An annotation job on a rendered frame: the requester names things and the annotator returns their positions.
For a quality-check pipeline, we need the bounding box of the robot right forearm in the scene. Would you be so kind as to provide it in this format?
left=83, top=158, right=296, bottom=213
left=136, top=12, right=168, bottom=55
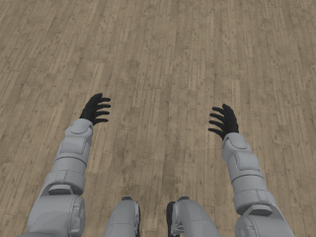
left=221, top=132, right=295, bottom=237

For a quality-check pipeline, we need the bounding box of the robot left forearm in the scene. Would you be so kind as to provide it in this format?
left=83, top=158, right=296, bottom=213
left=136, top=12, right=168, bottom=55
left=27, top=118, right=94, bottom=233

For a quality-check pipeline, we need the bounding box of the robot left hand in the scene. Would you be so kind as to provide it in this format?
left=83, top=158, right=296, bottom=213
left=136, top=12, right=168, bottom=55
left=79, top=93, right=111, bottom=126

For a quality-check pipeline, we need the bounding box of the right robot upper arm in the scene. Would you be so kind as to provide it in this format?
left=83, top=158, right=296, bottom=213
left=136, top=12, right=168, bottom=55
left=235, top=214, right=294, bottom=237

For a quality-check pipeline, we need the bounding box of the left robot upper arm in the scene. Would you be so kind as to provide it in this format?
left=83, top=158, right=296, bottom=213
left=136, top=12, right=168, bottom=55
left=16, top=195, right=86, bottom=237

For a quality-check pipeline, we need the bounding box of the robot right shin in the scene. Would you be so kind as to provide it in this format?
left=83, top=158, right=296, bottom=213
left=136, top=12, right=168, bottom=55
left=171, top=196, right=190, bottom=235

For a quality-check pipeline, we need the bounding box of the right robot thigh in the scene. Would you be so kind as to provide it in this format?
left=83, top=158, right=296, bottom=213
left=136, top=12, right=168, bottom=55
left=173, top=199, right=221, bottom=237

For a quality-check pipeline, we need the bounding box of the robot right hand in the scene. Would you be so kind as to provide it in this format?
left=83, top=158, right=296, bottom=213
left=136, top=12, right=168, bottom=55
left=208, top=104, right=239, bottom=141

